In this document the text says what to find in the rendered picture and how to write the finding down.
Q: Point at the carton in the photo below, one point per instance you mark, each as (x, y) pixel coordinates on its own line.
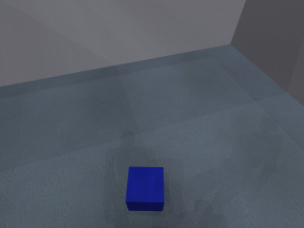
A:
(145, 188)

